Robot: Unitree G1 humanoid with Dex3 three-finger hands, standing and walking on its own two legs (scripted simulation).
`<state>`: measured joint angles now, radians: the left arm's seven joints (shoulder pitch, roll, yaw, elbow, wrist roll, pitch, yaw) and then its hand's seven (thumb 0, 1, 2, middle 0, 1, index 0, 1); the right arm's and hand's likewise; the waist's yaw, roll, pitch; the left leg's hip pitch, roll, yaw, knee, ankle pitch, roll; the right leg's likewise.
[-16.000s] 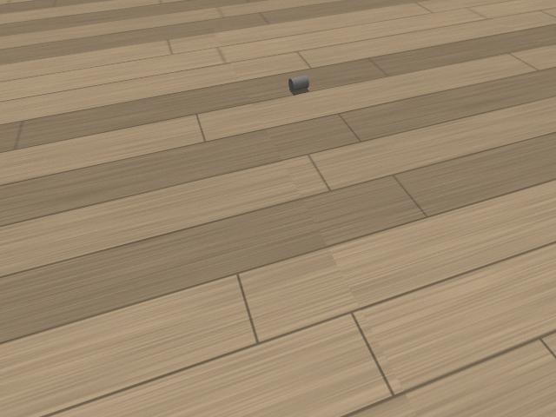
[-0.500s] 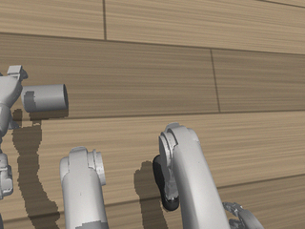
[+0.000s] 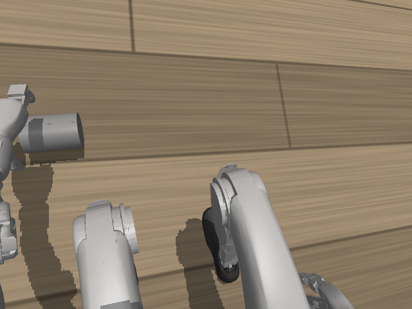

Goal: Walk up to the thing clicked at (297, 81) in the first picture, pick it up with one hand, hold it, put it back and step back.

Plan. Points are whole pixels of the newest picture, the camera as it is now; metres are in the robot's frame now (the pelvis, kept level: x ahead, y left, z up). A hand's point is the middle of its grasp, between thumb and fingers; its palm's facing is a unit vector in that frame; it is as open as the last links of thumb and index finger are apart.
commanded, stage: rise first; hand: left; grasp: from above
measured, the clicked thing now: (53, 132) +0.51 +0.23 -0.30
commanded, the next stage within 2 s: approach in 1.06 s
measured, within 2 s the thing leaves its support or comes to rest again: neither
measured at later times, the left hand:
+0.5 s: hand (5, 141) +0.46 +0.28 -0.17, palm faces -0.46 -0.01 -0.89, open 13.5 cm
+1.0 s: hand (8, 138) +0.46 +0.27 -0.17, palm faces -0.45 +0.00 -0.90, open 13.1 cm
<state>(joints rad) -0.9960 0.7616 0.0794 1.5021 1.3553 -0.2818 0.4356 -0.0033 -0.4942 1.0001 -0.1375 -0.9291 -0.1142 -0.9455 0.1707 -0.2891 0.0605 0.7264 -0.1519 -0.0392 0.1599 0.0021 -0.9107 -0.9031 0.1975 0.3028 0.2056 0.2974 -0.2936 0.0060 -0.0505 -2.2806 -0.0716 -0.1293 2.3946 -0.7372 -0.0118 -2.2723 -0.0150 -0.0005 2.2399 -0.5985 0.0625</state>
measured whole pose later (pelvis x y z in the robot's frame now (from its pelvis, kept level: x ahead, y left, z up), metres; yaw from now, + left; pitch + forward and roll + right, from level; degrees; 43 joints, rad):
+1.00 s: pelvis -0.01 +0.00 +0.00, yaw +0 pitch +34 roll -9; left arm -0.99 0.75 0.07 1.48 1.36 -0.28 0.41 0.00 -0.34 0.87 -0.26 -0.84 -0.25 -0.84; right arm 0.20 -0.29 0.06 0.73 -0.14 -0.06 0.17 0.00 -0.91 -0.90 0.20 0.30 0.21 0.30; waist -0.29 0.01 -0.06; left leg -2.28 -0.07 -0.12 2.40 -0.72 -0.01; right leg -2.27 -0.02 0.00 2.24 -0.58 0.06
